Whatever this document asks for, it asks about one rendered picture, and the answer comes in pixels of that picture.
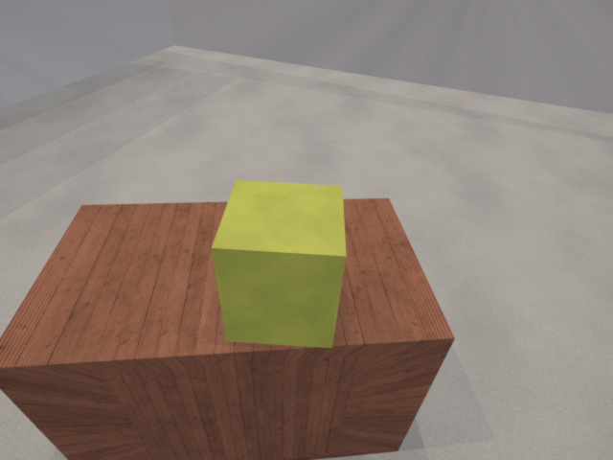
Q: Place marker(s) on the carton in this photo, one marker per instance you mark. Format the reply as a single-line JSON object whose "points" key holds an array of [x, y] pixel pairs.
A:
{"points": [[279, 256]]}

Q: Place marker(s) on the pedestal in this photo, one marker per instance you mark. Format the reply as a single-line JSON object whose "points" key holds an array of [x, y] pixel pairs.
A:
{"points": [[118, 351]]}

